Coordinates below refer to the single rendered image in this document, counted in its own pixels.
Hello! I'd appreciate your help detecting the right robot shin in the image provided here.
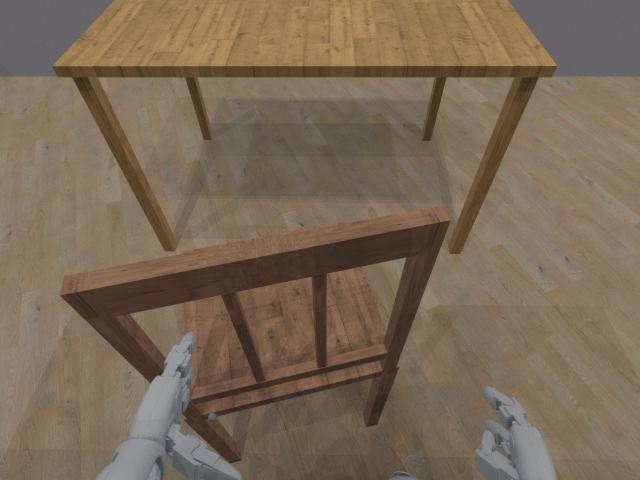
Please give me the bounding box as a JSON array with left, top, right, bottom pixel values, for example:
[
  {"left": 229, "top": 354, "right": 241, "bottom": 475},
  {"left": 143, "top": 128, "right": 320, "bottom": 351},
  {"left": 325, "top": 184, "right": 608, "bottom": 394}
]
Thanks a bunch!
[{"left": 390, "top": 471, "right": 411, "bottom": 479}]

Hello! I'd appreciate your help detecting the robot right hand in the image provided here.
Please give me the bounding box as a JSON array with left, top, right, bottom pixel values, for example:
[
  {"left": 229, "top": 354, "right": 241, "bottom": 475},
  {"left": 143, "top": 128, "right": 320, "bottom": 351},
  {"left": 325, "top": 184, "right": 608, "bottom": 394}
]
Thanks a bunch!
[{"left": 475, "top": 386, "right": 557, "bottom": 480}]

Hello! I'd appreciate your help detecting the chair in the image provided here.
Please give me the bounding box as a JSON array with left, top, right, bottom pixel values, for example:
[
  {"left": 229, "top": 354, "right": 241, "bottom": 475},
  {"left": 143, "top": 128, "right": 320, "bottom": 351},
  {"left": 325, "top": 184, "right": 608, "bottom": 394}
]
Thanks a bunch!
[{"left": 60, "top": 206, "right": 451, "bottom": 463}]

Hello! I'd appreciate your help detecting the left robot forearm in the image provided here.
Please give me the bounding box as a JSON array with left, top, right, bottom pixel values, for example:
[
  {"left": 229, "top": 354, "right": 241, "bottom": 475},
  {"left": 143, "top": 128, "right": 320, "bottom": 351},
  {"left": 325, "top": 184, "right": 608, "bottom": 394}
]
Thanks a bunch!
[{"left": 95, "top": 438, "right": 167, "bottom": 480}]

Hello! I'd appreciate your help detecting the robot left hand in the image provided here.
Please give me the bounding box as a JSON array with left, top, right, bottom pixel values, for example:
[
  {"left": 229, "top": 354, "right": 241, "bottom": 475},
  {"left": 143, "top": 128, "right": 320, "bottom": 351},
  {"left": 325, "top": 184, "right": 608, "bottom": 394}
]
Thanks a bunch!
[{"left": 128, "top": 332, "right": 242, "bottom": 480}]

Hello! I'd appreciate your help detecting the table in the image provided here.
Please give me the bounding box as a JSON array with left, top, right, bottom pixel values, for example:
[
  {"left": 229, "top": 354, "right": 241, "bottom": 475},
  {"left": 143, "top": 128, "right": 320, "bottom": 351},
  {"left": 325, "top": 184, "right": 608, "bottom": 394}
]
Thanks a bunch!
[{"left": 52, "top": 0, "right": 557, "bottom": 254}]

